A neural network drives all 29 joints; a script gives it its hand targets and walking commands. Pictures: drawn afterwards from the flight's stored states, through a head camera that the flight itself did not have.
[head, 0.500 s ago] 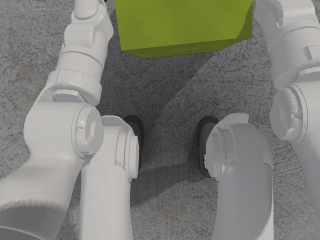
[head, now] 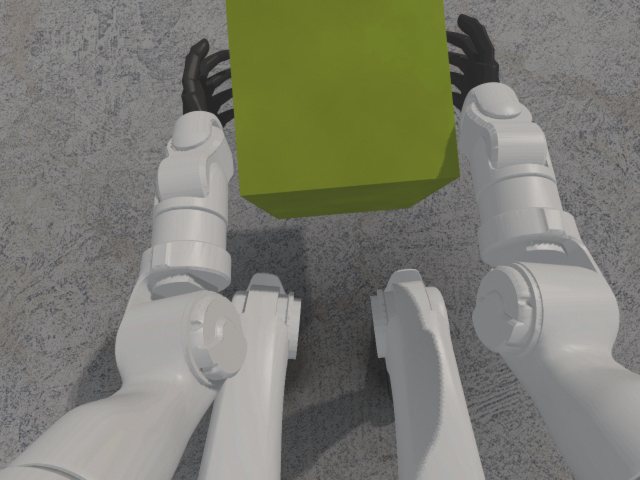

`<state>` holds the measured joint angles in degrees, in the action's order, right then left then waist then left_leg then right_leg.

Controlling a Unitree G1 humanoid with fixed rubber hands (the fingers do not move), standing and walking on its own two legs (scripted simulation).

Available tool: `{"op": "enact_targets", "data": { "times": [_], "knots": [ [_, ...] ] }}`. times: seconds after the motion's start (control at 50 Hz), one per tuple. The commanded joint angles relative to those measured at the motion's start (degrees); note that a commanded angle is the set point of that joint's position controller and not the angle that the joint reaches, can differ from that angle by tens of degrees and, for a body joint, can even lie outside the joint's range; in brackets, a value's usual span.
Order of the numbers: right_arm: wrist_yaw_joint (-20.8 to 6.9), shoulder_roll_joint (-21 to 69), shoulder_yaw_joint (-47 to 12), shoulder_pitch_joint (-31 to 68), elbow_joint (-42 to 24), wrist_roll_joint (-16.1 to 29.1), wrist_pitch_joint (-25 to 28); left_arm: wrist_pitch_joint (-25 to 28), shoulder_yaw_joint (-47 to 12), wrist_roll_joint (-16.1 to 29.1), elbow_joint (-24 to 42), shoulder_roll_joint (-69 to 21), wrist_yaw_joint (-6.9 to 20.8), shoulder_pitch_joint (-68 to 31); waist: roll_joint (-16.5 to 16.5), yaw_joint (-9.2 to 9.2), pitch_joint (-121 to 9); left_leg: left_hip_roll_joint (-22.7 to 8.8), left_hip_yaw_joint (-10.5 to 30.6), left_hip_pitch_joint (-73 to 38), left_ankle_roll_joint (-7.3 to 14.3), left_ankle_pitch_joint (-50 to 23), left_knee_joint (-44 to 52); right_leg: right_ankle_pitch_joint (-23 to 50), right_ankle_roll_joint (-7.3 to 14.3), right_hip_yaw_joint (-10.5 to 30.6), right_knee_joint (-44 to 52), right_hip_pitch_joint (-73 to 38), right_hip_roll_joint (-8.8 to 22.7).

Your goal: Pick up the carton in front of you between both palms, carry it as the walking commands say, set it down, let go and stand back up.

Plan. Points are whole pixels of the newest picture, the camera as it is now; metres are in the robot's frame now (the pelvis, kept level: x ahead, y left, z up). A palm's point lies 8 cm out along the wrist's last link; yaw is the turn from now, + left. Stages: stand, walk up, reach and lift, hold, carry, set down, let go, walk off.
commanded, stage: reach and lift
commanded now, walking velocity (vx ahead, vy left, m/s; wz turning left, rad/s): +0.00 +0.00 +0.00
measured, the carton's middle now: (338, 126) +0.51 -0.02 -0.14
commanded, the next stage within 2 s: none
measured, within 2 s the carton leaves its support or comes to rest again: neither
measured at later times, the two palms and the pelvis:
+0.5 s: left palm (129, 75) +0.48 +0.14 +0.08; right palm (546, 52) +0.48 -0.16 +0.07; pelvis +0.03 +0.00 +0.12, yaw -1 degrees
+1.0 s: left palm out of the picture +0.43 +0.14 +0.24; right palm out of the picture +0.43 -0.16 +0.23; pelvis +0.08 +0.00 +0.26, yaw -2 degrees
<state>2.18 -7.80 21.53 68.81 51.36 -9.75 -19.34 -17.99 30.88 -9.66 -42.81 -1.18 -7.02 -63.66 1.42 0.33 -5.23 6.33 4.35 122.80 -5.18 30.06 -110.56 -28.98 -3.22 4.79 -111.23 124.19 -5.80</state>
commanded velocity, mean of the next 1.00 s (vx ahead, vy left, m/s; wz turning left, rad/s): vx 0.00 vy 0.00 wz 0.00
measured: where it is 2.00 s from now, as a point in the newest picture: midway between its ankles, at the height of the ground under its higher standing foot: (334, 374)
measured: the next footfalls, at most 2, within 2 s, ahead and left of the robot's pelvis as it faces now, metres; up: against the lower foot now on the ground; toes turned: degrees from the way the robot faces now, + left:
none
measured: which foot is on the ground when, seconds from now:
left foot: down 0.00-1.00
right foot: down 0.00-1.00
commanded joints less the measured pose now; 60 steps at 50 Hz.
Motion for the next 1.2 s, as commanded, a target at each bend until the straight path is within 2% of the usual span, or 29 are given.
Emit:
{"op": "enact_targets", "data": {
  "times": [0.0, 0.12, 0.24, 0.34, 0.46, 0.76, 1.0, 1.18],
  "knots": [
    [-14.7, 60.6, -17.7, 31.8, 0.0, 4.1, 0.4, -0.7, -25.6, 4.4, -2.7, -55.7, 15.3, -40.1, -3.7, -0.73, -52.5, 4.3, -10.6, -25.1, 3.4, -2.3, 13.6, 2.1, 2.7, -9.2, 15.9, -33.3, -3.0],
    [-15.7, 62.8, -17.7, 29.7, -1.6, 3.1, -0.3, -1.6, -26.3, 3.8, -2.2, -58.8, 16.3, -37.0, -2.5, -1.24, -58.0, 4.5, -10.3, -31.9, 2.9, -4.5, 19.0, 4.4, 2.5, -9.5, 20.7, -39.5, -3.1],
    [-16.2, 66.6, -23.8, 25.9, -7.1, 5.9, -0.9, -2.2, -32.4, 6.1, 1.8, -62.3, 16.8, -32.4, -2.5, -1.15, -63.9, 4.4, -9.7, -40.0, 2.5, -9.8, 23.1, 10.7, 1.8, -9.3, 24.2, -47.3, -3.5],
    [-16.0, 68.9, -28.4, 21.2, -10.4, 8.0, -1.1, -2.5, -37.2, 8.0, 4.2, -64.3, 16.9, -27.1, -2.5, -0.97, -63.6, 4.3, -8.8, -46.0, 2.2, -12.2, 27.0, 13.2, 1.5, -8.8, 27.8, -52.3, -3.7],
    [-15.4, 70.4, -30.8, 15.0, -11.6, 8.5, -0.8, -2.3, -39.7, 8.7, 4.5, -65.6, 16.8, -20.2, -2.4, -0.92, -58.9, 4.3, -7.4, -51.8, 2.3, -12.7, 32.6, 13.7, 1.5, -7.8, 33.3, -57.8, -3.8],
    [-14.3, 72.7, -30.7, -1.3, -11.9, 5.5, 1.3, -0.2, -39.9, 5.7, 3.6, -65.7, 17.2, -2.8, -2.3, -0.53, -44.1, 3.0, -3.4, -68.0, 3.6, -14.7, 49.9, 16.3, 2.2, -3.6, 50.5, -75.8, -2.7],
    [-14.2, 73.2, -35.2, -14.5, -16.8, 5.6, 0.8, -0.7, -44.1, 5.0, 7.1, -65.6, 17.9, 11.1, -1.9, -0.28, -34.5, 1.3, -0.8, -87.2, 4.1, -23.4, 65.1, 24.4, 2.5, -0.9, 65.5, -93.5, -1.4],
    [-14.7, 72.6, -38.6, -23.4, -22.3, 6.7, -3.6, -5.3, -47.7, 6.0, 12.1, -65.0, 18.9, 20.3, -1.6, -0.17, -25.3, 0.0, 0.3, -102.5, 3.9, -30.9, 77.0, 31.1, 2.4, 0.0, 77.2, -107.0, -0.4]
  ]
}}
